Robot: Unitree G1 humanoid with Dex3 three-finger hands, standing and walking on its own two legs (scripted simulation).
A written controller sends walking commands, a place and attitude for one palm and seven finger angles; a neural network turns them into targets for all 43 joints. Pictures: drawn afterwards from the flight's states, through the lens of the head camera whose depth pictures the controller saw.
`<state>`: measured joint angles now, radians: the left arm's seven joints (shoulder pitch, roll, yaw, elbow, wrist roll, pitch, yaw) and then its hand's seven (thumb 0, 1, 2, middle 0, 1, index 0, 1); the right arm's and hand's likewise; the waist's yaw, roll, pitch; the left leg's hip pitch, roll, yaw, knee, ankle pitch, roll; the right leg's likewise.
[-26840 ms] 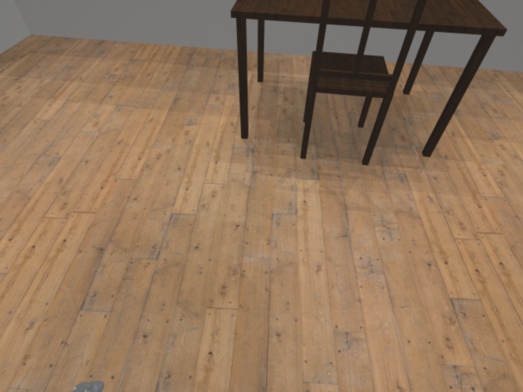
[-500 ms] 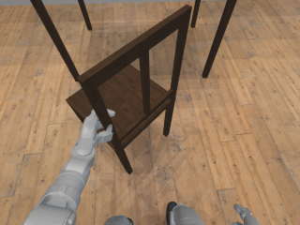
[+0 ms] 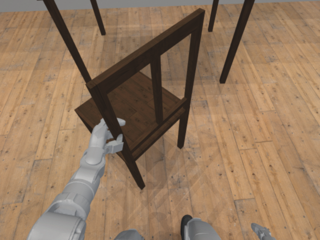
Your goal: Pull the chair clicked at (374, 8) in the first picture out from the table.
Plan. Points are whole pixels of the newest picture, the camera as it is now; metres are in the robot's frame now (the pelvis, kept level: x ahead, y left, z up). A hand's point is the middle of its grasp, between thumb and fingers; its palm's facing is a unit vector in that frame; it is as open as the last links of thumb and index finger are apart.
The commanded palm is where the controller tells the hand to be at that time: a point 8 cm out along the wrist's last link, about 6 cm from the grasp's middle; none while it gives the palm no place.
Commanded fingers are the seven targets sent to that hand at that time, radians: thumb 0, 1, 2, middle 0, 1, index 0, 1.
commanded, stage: step backward, pulling the chair out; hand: left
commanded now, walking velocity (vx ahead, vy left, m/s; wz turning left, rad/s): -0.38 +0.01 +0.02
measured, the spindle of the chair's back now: (157, 95) +0.54 +0.01 -0.05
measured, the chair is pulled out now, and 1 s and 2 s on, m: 0.63 0.67 0.67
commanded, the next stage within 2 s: stop walking, hand still on the chair in 1.94 s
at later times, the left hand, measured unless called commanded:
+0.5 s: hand (118, 152) +0.34 +0.12 -0.04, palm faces -0.04 -0.96 -0.27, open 6.3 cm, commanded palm +0.33 +0.17 -0.03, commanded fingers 0.00 0.90 0.90 -0.50 -1.45 -0.50 -1.45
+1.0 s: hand (117, 152) +0.34 +0.12 -0.04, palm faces -0.06 -0.96 -0.27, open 6.3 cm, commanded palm +0.34 +0.17 -0.03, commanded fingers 0.00 0.90 0.90 -0.50 -1.45 -0.50 -1.45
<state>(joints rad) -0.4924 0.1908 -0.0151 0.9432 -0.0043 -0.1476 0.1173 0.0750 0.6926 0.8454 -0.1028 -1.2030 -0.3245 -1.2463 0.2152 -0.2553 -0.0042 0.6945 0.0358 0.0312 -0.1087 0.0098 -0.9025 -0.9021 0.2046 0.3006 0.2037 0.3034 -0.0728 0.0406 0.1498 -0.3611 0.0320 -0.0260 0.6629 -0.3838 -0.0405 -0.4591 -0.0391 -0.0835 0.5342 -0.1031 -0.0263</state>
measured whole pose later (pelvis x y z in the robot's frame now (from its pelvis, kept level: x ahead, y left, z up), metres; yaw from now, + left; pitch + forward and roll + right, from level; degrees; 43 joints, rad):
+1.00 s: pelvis -0.01 +0.00 +0.01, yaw -1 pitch +1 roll +1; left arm -0.49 0.17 -0.03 1.03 -0.01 -0.15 0.10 0.10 0.63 0.88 -0.12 -1.22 -0.39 -1.29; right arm 0.24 -0.26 0.00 0.71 0.05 0.00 -0.13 0.01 -0.90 -0.90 0.20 0.30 0.20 0.30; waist -0.04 0.04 0.10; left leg -0.31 0.04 0.01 0.56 -0.26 -0.04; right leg -0.41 -0.04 -0.05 0.53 -0.13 0.00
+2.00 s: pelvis -0.01 +0.00 +0.00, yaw -1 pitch +1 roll +0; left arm -0.48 0.18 -0.04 0.98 -0.01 -0.16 0.08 0.09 0.60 0.90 -0.14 -1.26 -0.41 -1.28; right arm 0.23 -0.24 0.01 0.70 0.05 0.00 -0.12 0.01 -0.90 -0.90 0.20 0.30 0.20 0.30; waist -0.02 0.02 0.11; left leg -0.33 0.04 0.00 0.59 -0.28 -0.04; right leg -0.42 -0.04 -0.06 0.55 -0.15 -0.01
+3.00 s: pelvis +0.05 +0.01 +0.01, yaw -1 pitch -1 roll +0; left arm -0.14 0.17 -0.08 0.60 0.00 -0.05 0.11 0.11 0.63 0.82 -0.12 -1.26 -0.40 -1.29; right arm 0.18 -0.21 0.01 0.63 0.03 0.05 -0.10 0.01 -0.90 -0.90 0.20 0.30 0.20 0.30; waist -0.03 0.01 0.11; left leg -0.12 0.05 0.02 0.44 -0.30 -0.04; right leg -0.24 -0.03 -0.06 0.46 -0.20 0.00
